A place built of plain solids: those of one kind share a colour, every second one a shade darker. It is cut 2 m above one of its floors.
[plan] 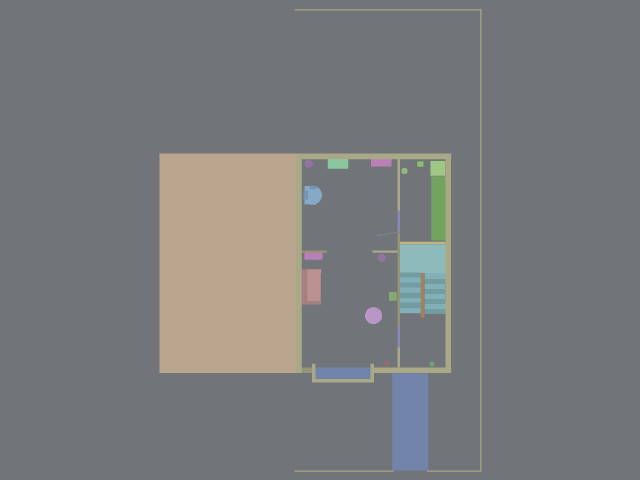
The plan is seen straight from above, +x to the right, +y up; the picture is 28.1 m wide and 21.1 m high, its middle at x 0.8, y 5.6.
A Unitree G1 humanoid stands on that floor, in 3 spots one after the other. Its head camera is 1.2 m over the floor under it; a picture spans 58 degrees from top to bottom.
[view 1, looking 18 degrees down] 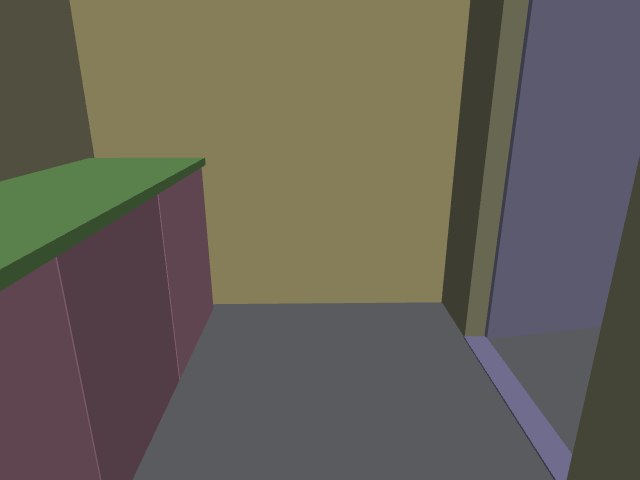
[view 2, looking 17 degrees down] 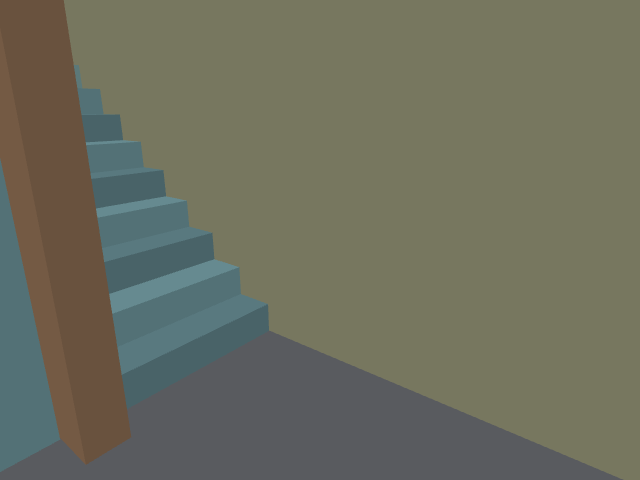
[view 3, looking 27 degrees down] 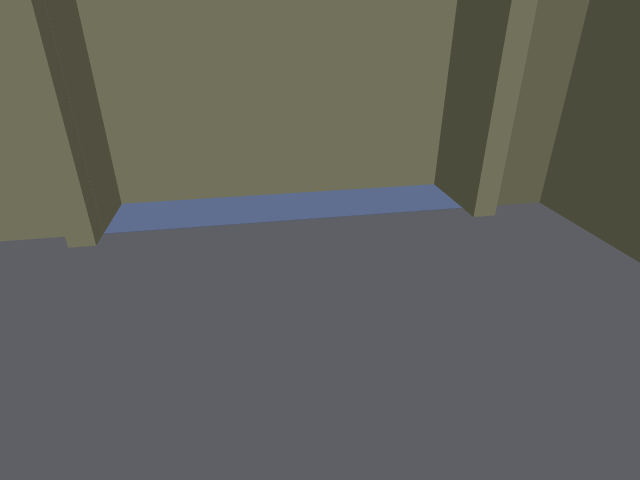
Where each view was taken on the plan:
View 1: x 5.11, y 7.95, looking -91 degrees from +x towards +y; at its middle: landing_end_wall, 2.55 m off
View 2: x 4.77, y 0.78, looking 38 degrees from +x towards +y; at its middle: wall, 2.05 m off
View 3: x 2.10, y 2.64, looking -100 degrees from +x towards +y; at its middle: ground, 2.64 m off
